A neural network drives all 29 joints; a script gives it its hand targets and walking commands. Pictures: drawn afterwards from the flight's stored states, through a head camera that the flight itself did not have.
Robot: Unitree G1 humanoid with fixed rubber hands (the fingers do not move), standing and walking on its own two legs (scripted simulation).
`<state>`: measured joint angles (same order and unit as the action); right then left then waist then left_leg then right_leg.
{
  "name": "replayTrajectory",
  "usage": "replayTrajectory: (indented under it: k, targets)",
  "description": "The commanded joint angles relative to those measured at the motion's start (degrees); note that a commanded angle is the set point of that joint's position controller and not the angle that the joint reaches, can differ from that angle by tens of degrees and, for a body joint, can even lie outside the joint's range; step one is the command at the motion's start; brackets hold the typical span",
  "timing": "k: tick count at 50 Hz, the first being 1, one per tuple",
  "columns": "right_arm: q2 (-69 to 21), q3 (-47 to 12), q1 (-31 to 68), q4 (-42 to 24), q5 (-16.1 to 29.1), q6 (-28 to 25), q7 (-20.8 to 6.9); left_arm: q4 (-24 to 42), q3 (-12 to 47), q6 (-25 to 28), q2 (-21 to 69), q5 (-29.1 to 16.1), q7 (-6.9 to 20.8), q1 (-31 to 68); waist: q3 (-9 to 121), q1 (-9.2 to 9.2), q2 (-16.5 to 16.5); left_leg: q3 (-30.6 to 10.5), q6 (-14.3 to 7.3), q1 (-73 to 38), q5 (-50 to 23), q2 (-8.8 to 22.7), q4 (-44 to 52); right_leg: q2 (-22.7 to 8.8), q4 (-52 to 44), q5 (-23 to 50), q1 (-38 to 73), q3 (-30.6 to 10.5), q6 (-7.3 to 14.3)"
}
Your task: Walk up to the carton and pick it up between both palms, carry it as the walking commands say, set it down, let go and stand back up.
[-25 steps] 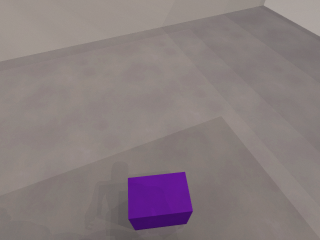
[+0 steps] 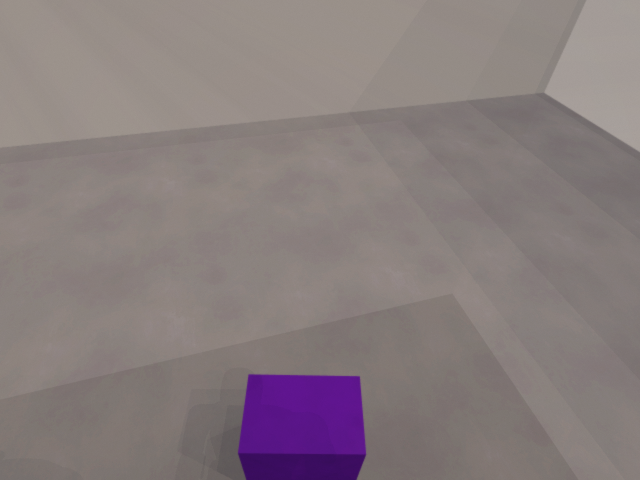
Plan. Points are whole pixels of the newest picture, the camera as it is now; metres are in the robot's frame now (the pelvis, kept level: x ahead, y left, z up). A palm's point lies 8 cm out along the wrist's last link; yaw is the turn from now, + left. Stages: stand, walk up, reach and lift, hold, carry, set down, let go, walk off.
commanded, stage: walk up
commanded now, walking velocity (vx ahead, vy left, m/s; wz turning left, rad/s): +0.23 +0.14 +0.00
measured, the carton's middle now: (302, 433) +0.43 +0.02 -0.63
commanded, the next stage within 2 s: stand in 1.14 s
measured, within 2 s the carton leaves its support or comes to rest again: neither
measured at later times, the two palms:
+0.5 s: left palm out of the picture +0.09 +0.30 -0.15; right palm out of the picture +0.07 -0.14 -0.14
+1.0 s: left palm out of the picture +0.05 +0.26 -0.13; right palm out of the picture +0.05 -0.17 -0.15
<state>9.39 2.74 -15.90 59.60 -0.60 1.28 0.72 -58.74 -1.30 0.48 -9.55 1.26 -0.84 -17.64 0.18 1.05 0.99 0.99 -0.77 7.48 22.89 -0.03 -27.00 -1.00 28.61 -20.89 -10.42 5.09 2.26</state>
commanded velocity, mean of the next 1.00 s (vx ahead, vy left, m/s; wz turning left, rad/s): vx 0.04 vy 0.01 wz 0.00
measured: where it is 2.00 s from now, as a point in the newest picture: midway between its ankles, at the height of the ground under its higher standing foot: outside the picture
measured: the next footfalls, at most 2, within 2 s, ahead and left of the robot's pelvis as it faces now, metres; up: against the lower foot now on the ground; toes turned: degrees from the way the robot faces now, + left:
left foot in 0.24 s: +0.09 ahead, +0.17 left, +0.00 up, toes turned -8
right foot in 0.52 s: +0.08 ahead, -0.05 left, +0.00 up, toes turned -1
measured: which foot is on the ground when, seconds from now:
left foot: down 0.00-0.08, up 0.10-0.22, down 0.24-1.00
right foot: down 0.00-0.22, up 0.24-0.50, down 0.52-1.00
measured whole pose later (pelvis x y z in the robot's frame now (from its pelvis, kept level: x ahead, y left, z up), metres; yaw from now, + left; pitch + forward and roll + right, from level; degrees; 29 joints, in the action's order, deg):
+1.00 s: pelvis +0.05 +0.04 +0.01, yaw +1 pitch -2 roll +0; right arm 8.7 1.9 -16.6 62.2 -0.6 -0.2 2.0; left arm -63.1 -0.3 0.6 -8.0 0.9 -1.9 -15.6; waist -4.2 -0.7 -1.3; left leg 4.9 -0.3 6.4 10.9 0.9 -19.9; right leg 1.4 20.5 -12.3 -6.0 4.4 3.0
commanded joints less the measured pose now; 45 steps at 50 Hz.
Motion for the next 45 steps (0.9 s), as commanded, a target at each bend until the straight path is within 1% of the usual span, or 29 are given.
replayTrajectory:
  k: [1, 2, 3, 4, 5, 6, 8, 9, 10, 11, 12, 13, 15, 16, 17, 18, 19, 21, 23, 24, 26, 28, 29, 31, 33, 37, 39, 44, 45]
  targets:
    - [3.2, 1.0, 3.3, -3.1, -0.4, -2.1, -0.7, -1.6, -2.4, 1.1, -10.9, -0.3, -0.4, -8.1, -11.9, 4.27, 2.4, 0.3, 0.1, 23.5, 3.0, 2.6, -4.5, -15.9, -11.1, -9.6, 5.5, -19.8, 4.3]
    - [2.3, 1.0, 6.3, -5.1, -0.9, -2.3, -0.8, -3.4, -2.9, 1.3, -12.2, 0.7, -0.8, -12.1, -11.0, 6.02, 8.9, 2.0, 0.8, 28.7, 2.7, 1.9, -11.0, -21.3, -14.8, -2.7, 10.4, -26.0, 7.0]
    - [3.7, 1.2, 7.4, -6.4, -1.2, -2.4, -0.6, -4.2, -3.1, 1.6, -11.6, 1.4, -1.3, -13.4, -10.8, 6.03, 10.6, -0.7, 0.6, 32.7, 5.0, 3.4, -18.5, -24.4, -15.6, 8.4, 13.0, -30.5, 10.1]
    - [4.5, 1.4, 6.2, -6.6, -1.1, -2.3, -0.6, -3.9, -3.0, 1.7, -10.8, 1.9, -1.3, -12.9, -9.6, 5.59, 11.0, -2.5, 0.5, 32.6, 7.2, 5.3, -22.8, -25.0, -15.7, 12.5, 13.0, -29.2, 11.4]
    - [3.7, 1.3, 3.2, -6.0, -0.7, -2.5, -0.6, -2.0, -2.3, 1.7, -7.8, 1.4, -0.8, -7.6, -8.6, 2.43, 9.9, -1.6, 0.5, 26.0, 6.6, 6.1, -20.8, -21.9, -16.5, 6.7, 6.2, -23.4, 9.5]
    - [4.1, 1.4, 0.4, -5.2, -0.5, -2.6, -1.0, -0.9, -2.4, 1.6, -7.5, 1.3, -0.5, -3.7, -8.1, 0.65, 12.5, -0.8, 0.7, 19.9, 7.3, 5.7, -16.8, -19.6, -17.4, -2.8, 0.3, -20.6, 8.4]
    - [2.5, 1.0, -10.7, -1.3, -0.3, -3.8, -1.2, 0.2, -2.1, 0.9, -5.1, 0.2, 0.2, 4.6, -7.6, -6.59, 6.5, 3.6, 0.6, -2.9, -4.4, 1.8, 2.0, -7.7, -5.1, -4.9, -14.0, -4.4, 1.6]
    - [8.5, 3.3, -18.6, 1.3, -1.0, -4.7, -0.6, 0.4, -1.7, 1.0, -3.3, -0.3, 0.7, 5.8, -4.9, -10.57, -11.9, -11.5, -0.5, -12.5, -3.1, 12.4, 12.1, -1.5, 14.5, -3.0, -24.5, 2.5, -1.1]
    - [13.0, 2.6, -23.8, 1.5, -1.3, -4.3, 0.4, 0.7, -0.3, 0.6, -0.9, 1.1, 0.2, 6.2, -4.6, -12.06, -20.6, -26.4, -2.8, -11.4, -10.3, 23.1, 16.8, 1.4, 25.2, -10.5, -29.1, -0.9, -2.3]
    - [8.9, 0.1, -9.6, -2.6, -1.8, -3.9, 1.3, -0.4, -0.9, -0.5, -2.6, -0.6, -0.3, 3.3, -8.3, -4.46, -14.4, -20.6, -7.4, 5.3, -44.3, 23.8, 12.9, -3.2, 23.8, -11.9, -14.4, -6.4, -4.0]
    - [7.1, 0.1, -4.6, -4.4, -1.4, -4.1, 1.6, -0.8, -0.4, -1.0, -1.6, -1.0, -0.3, -0.1, -2.7, -1.40, -11.2, -13.0, -9.2, 2.5, -59.4, 19.8, 8.8, -2.9, 22.6, -11.7, -7.5, -6.6, -3.7]
    - [8.7, 0.6, -1.8, -5.0, -1.4, -4.4, 1.9, -1.1, -0.2, -0.8, -2.7, -1.2, -0.2, -1.3, 1.4, -0.24, -10.5, -9.6, -7.5, 1.7, -57.1, 18.6, 8.1, -2.8, 20.3, -9.8, -5.9, -6.0, -3.7]
    - [6.4, 0.2, -0.7, -4.1, -1.3, -3.6, 2.1, -1.8, -0.3, -1.7, -2.3, -1.3, -0.1, -1.7, -0.9, -0.14, -9.8, -6.7, -6.6, 5.5, -42.4, 15.2, 9.8, -2.3, 16.7, -6.6, -3.8, -5.0, -3.2]
    - [5.7, 0.3, -2.0, -3.4, -0.9, -3.3, 2.0, -2.2, -0.1, -2.2, -2.3, -1.1, -0.3, -2.3, -1.1, -0.25, -8.5, -5.8, -6.6, 3.7, -42.0, 14.6, 9.6, -2.0, 15.0, -5.2, -3.9, -4.6, -3.4]
    - [7.1, 0.4, -2.8, -3.8, -0.8, -3.2, 2.1, -2.5, -0.2, -2.5, -3.2, -0.3, -0.9, -3.9, -0.5, 0.18, -10.2, -5.9, -6.4, -1.1, -45.0, 14.3, 8.6, -1.4, 13.6, -4.7, -6.0, -4.7, -3.2]
    - [5.2, 0.3, -3.3, -3.2, -0.4, -3.4, 2.0, -2.4, -0.2, -2.4, -3.6, -0.7, -1.3, -3.0, 1.3, -0.34, -8.0, -4.7, -6.3, -5.4, -54.0, 14.3, 6.7, -1.0, 11.7, -2.4, -7.0, -4.1, -2.9]
    - [6.0, 0.6, -5.4, -2.5, -0.1, -3.3, 1.9, -2.1, 0.3, -2.2, -3.3, -0.8, -1.4, -3.4, 2.2, -0.44, -8.6, -3.5, -5.7, -7.0, -58.9, 13.5, 5.0, -0.3, 9.0, -0.5, -6.6, -3.8, -2.7]
    - [5.0, 0.4, -5.4, -1.6, 0.4, -3.1, 1.9, -1.4, 0.5, -1.9, -3.2, -0.9, -1.5, -1.4, 2.9, -0.41, -7.1, -2.5, -5.2, -8.4, -59.7, 12.1, 4.0, -0.2, 3.7, 4.1, -4.3, -3.6, -2.1]
    - [5.3, 0.7, -3.5, -1.7, 0.7, -2.6, 1.9, -1.3, 0.3, -1.4, -3.3, -1.2, -1.6, -0.9, 3.3, 0.19, -4.8, -2.7, -4.0, -3.4, -45.2, 11.2, 4.7, -1.6, -4.1, 14.1, 3.4, -4.1, -1.1]
    - [4.2, 0.3, -2.6, -2.2, 0.8, -2.4, 1.6, -2.0, -0.2, -1.6, -4.8, -0.9, -1.7, -1.4, 3.1, 0.46, -1.0, -3.1, -3.1, 0.0, -35.3, 10.6, 5.5, -4.0, -5.9, 20.8, 7.0, -5.7, -0.6]
    - [3.9, 0.3, -3.2, -2.3, 0.1, -2.4, 1.6, -1.7, -1.3, -1.7, -7.5, -0.5, -1.9, 0.5, 0.6, -1.37, 1.8, -3.8, -2.6, 4.1, -22.1, 9.2, 7.4, -6.9, -4.8, 27.1, 8.9, -8.3, 0.0]
    - [4.9, 0.8, -4.0, -2.7, -0.4, -2.1, 2.0, -1.8, -1.7, -2.0, -7.9, -0.3, -1.8, 3.4, -4.3, -2.87, 5.3, -4.8, -2.9, 2.3, -22.0, 10.2, 7.2, -5.4, -3.3, 23.2, 1.6, -6.7, -0.1]
    - [2.9, -0.4, -3.1, -1.5, -0.1, -2.1, 1.8, -2.1, -0.4, -1.9, -4.6, -0.7, -1.7, 3.3, -4.2, -2.02, 2.3, -3.6, -2.2, 1.9, -21.5, 9.1, 8.9, -5.6, -7.0, 19.1, 2.5, -7.6, -0.3]
    - [2.1, -0.3, -2.1, -0.4, -0.2, -1.7, 1.6, -1.3, 0.0, -0.9, -4.4, -0.8, -1.5, 3.6, -4.6, -1.02, -1.0, -1.6, -1.0, 1.1, -18.4, 6.7, 10.0, -6.5, -9.0, 19.8, 2.7, -7.9, 0.6]
    - [3.2, -0.2, -3.3, -0.7, -0.5, -2.0, 1.3, -2.4, -0.2, -0.9, -5.3, -0.7, -1.5, 3.1, -5.8, -2.20, -1.9, -2.7, -1.0, 0.7, -17.1, 7.5, 10.9, -5.4, -9.6, 18.4, 2.2, -7.6, 0.4]
    - [3.6, -0.2, -3.8, 0.7, -0.2, -1.8, 1.5, -2.2, 0.0, -0.1, -4.9, -0.6, -1.3, 1.7, -6.6, -1.82, -3.4, -1.5, -0.5, 0.9, -14.9, 6.4, 10.8, -5.8, -11.3, 17.3, 1.7, -8.4, 0.7]
    - [3.1, -0.2, -4.8, 1.0, 0.0, -1.8, 1.4, -2.4, 0.0, 0.2, -4.7, -0.5, -1.3, 1.7, -5.8, -2.17, -1.6, -2.0, -0.4, 0.7, -14.2, 6.6, 11.3, -5.6, -11.9, 16.5, 2.6, -8.2, 0.7]
    - [3.2, -0.1, -4.3, 1.4, 0.1, -1.9, 1.4, -2.2, -0.1, 0.7, -5.9, -0.6, -1.3, 0.7, -4.1, -2.12, -1.5, -2.1, -0.2, -2.6, -15.9, 6.8, 10.6, -5.9, -12.8, 17.1, 1.2, -8.7, 0.9]
    - [3.3, -0.2, -4.4, 1.7, 0.0, -2.0, 1.5, -2.7, -0.2, 0.7, -5.6, -0.3, -1.4, 1.2, -4.2, -2.22, 0.1, -2.5, -0.4, -1.2, -15.0, 6.8, 10.9, -5.8, -12.5, 16.5, 1.5, -8.8, 0.7]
